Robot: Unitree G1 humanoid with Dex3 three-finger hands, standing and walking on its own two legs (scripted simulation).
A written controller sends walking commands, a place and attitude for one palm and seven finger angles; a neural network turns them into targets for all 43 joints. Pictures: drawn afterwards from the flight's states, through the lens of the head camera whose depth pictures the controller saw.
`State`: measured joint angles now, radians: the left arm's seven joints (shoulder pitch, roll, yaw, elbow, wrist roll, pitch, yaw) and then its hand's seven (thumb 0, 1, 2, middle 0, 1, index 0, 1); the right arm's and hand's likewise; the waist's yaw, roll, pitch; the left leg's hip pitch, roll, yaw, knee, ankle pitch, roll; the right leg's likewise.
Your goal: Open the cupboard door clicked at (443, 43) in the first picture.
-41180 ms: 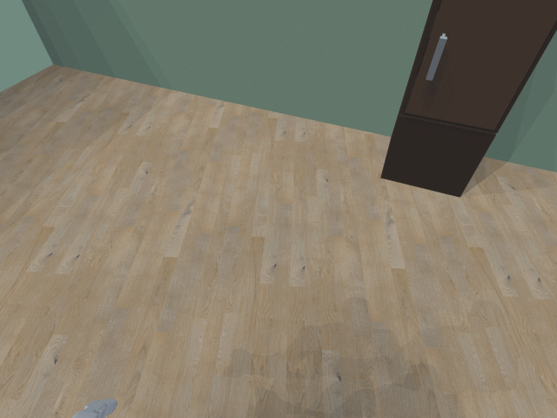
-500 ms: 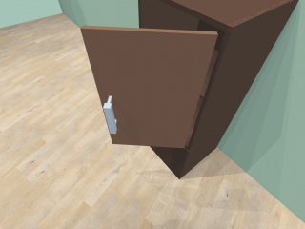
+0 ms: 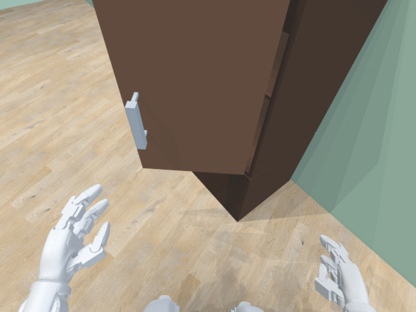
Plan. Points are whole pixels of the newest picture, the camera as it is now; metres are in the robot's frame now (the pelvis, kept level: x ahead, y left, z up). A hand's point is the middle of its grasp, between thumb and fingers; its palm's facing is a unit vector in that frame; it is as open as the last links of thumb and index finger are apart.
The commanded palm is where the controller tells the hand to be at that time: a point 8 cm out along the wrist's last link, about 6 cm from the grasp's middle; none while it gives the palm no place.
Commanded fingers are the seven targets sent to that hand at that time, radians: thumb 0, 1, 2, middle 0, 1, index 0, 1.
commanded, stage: raise the hand with hooked fingers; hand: left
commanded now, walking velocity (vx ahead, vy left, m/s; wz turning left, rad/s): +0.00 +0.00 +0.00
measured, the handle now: (138, 121) +0.58 +0.22 -0.02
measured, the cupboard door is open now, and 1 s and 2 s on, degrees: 48 48 48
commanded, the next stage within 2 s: move the hooked fingers beside the handle in 1.76 s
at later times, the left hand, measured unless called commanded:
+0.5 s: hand (81, 239) +0.25 +0.25 +0.00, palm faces +0.02 -1.00 -0.03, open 11.1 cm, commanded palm +0.22 +0.30 -0.01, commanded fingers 0.00 -0.10 0.47 -0.27 -0.94 -0.27 -0.94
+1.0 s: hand (58, 233) +0.26 +0.30 -0.01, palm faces +0.01 -1.00 -0.06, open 13.7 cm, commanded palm +0.24 +0.35 +0.00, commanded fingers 0.00 -0.50 0.30 -0.30 -1.20 -0.30 -1.20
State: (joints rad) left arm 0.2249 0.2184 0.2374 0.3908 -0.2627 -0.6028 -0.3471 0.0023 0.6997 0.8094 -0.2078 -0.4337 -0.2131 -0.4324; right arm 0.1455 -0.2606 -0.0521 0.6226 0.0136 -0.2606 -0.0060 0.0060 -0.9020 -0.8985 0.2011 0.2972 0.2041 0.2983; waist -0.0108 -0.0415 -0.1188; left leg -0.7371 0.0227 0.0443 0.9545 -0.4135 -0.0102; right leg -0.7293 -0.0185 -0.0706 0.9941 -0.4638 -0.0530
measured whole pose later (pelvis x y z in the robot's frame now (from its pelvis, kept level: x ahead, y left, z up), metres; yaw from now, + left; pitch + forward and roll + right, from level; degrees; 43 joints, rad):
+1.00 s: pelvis +0.00 +0.04 -0.04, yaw +0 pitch +18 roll -4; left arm 0.11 0.37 0.37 0.28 -0.34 -0.37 -0.47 -0.01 -0.44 0.33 -0.29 -1.16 -0.30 -1.16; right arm 0.21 -0.26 0.02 0.52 0.03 -0.21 -0.05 0.01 -0.90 -0.90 0.20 0.30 0.21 0.30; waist 0.01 0.02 -0.15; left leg -1.03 0.02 0.00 1.22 -0.52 0.04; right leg -0.95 -0.02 -0.11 1.16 -0.52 -0.01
